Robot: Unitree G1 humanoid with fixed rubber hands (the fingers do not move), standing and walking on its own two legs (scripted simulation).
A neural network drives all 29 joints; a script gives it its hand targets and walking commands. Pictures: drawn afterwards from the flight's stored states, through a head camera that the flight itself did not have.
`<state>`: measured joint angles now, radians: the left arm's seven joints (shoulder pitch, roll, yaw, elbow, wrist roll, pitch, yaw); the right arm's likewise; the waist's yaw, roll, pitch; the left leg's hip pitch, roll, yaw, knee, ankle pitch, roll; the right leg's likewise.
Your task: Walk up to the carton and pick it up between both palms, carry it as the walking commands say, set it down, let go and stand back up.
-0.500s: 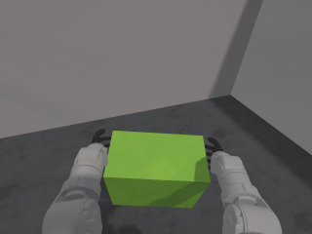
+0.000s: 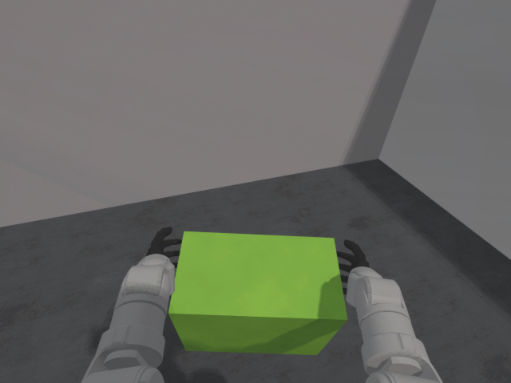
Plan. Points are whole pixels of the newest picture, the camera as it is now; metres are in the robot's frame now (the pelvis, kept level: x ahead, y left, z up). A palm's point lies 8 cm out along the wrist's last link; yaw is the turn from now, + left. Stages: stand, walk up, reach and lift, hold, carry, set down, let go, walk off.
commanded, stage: reach and lift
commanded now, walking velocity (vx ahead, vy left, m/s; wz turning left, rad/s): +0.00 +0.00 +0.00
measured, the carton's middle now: (255, 297) +0.31 -0.01 -0.04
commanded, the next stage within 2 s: hold in 0.24 s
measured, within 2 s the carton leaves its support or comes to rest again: neither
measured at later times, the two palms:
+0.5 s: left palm (157, 272) +0.30 +0.16 +0.04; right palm (359, 285) +0.29 -0.18 +0.04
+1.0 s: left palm (157, 271) +0.30 +0.16 +0.05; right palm (359, 284) +0.29 -0.18 +0.04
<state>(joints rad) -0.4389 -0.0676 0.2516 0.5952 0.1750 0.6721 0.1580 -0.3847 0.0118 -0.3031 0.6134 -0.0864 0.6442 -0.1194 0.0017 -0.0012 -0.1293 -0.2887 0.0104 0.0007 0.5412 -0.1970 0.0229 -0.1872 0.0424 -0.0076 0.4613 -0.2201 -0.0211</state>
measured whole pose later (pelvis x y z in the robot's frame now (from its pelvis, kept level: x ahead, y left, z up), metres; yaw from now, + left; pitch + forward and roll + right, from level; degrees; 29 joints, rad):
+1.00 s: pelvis +0.00 +0.00 +0.00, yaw +0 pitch -4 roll -2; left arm -0.40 -0.07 0.23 0.57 0.18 0.67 0.16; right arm -0.34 0.02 -0.29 0.57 -0.09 0.65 -0.14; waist 0.00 0.00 -0.13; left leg -0.28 0.01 0.00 0.54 -0.20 0.02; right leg -0.18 0.04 -0.01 0.46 -0.22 -0.02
